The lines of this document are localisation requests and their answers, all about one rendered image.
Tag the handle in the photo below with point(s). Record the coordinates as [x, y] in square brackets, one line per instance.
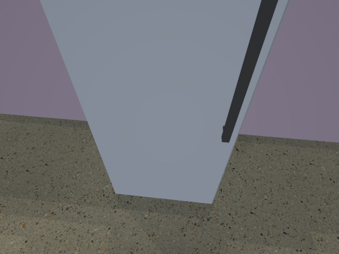
[261, 26]

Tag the fridge door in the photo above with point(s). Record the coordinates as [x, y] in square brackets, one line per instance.
[155, 79]

